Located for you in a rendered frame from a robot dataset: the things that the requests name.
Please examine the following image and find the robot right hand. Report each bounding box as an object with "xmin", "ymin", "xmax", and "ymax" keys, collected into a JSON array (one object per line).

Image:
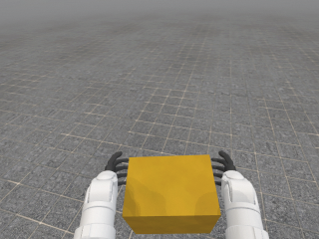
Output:
[{"xmin": 211, "ymin": 150, "xmax": 236, "ymax": 186}]

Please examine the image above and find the robot left hand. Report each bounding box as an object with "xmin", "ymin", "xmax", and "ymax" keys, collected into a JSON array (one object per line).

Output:
[{"xmin": 104, "ymin": 151, "xmax": 130, "ymax": 186}]

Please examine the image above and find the carton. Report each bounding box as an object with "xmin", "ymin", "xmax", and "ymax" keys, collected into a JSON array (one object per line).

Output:
[{"xmin": 122, "ymin": 154, "xmax": 221, "ymax": 234}]

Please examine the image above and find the right robot forearm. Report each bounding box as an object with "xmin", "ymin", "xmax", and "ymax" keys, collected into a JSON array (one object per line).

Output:
[{"xmin": 220, "ymin": 170, "xmax": 269, "ymax": 239}]

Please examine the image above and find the left robot forearm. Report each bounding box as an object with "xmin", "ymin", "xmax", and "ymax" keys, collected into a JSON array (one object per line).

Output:
[{"xmin": 73, "ymin": 170, "xmax": 118, "ymax": 239}]

